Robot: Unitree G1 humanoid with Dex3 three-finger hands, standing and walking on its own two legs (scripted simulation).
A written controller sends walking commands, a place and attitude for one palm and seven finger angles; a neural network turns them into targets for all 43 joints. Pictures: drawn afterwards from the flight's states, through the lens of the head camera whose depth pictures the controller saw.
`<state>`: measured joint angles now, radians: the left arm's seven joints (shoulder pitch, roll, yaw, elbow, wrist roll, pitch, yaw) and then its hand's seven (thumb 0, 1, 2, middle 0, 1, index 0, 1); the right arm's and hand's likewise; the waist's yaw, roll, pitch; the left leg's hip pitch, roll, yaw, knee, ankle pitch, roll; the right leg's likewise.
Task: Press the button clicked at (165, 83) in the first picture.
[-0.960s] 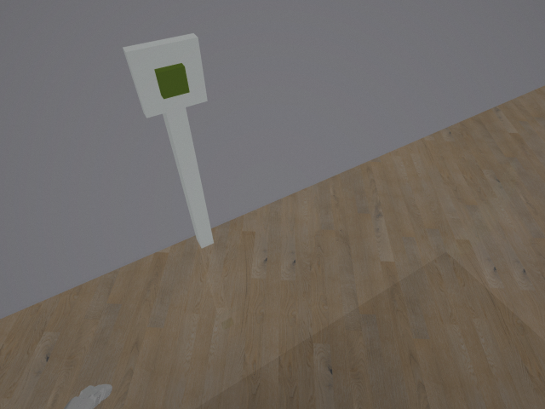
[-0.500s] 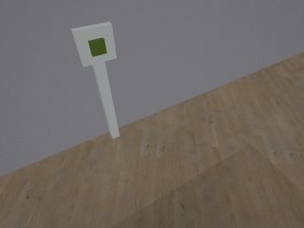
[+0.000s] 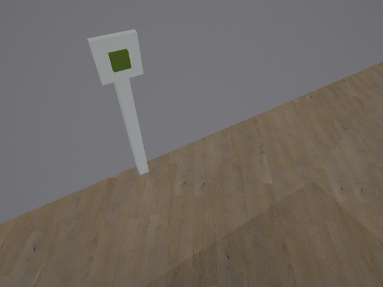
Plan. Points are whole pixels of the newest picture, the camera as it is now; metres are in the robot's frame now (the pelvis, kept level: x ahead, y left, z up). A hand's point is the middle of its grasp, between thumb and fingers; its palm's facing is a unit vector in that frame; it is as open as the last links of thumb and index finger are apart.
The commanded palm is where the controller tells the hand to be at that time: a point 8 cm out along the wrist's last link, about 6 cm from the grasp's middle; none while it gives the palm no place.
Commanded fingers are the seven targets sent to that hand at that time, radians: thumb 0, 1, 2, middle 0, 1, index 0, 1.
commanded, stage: stand and wait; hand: left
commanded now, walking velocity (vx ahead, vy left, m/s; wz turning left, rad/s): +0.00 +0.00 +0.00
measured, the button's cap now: (119, 60) +0.89 +0.33 +0.03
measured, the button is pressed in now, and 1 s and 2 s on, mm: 0 0 0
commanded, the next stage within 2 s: look at it before walking up in 0.20 s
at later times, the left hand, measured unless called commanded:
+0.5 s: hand out of the picture +0.08 +0.25 -0.16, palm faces -0.03 -0.94 -0.33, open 7.4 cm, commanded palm none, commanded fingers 0.00 0.90 0.90 -0.20 -0.30 -0.20 -0.30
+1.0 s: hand out of the picture +0.09 +0.25 -0.16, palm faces -0.04 -0.94 -0.34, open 7.4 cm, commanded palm none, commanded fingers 0.00 0.90 0.90 -0.20 -0.30 -0.20 -0.30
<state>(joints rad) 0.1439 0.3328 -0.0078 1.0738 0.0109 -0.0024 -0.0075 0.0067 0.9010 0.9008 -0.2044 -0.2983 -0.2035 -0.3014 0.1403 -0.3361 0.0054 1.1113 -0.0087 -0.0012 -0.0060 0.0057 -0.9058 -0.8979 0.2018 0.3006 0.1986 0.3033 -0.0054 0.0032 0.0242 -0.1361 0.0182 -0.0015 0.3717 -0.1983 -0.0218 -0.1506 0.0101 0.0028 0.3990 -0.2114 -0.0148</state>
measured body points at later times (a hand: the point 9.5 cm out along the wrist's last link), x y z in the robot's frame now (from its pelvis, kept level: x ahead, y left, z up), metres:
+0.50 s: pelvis +0.01 +0.00 +0.00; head +0.01 +0.00 +0.45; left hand +0.08 +0.30 -0.13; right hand +0.08 -0.29 -0.13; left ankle +0.00 +0.13 -0.74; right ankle +0.00 -0.11 -0.74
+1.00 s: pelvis +0.01 +0.01 +0.00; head +0.02 +0.00 +0.45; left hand +0.09 +0.30 -0.13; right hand +0.09 -0.29 -0.13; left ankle +0.00 +0.13 -0.74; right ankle +0.01 -0.11 -0.74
